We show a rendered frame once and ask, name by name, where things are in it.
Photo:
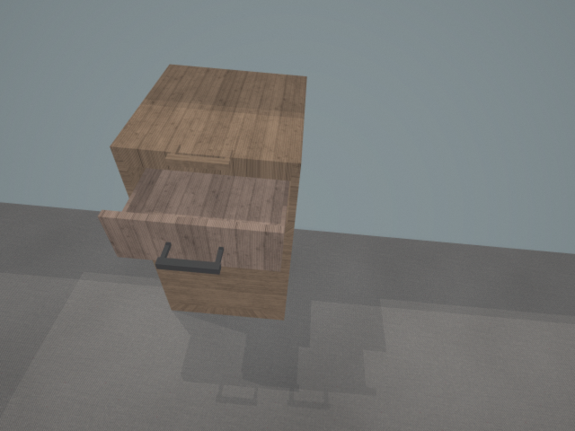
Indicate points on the handle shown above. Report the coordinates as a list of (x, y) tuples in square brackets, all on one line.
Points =
[(187, 265), (198, 162)]

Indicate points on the drawer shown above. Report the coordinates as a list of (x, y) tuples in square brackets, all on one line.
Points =
[(198, 213)]

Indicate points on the cabinet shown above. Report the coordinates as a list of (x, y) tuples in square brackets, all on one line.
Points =
[(254, 119)]

